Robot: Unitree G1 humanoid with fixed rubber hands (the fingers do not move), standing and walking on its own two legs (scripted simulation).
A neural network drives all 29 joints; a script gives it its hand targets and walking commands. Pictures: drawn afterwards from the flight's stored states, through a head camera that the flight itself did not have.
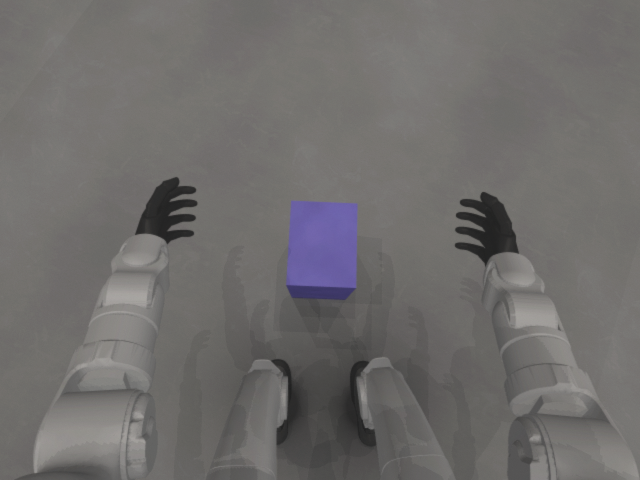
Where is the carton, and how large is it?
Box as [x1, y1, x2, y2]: [286, 201, 357, 299]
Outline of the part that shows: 291,201 286,285 291,296 345,299 355,288 357,203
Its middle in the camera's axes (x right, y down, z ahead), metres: +0.01 +0.03 +0.97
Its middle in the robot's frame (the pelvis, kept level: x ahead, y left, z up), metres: +0.47 -0.02 -0.56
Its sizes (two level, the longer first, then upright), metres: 0.190 0.149 0.265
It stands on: the floor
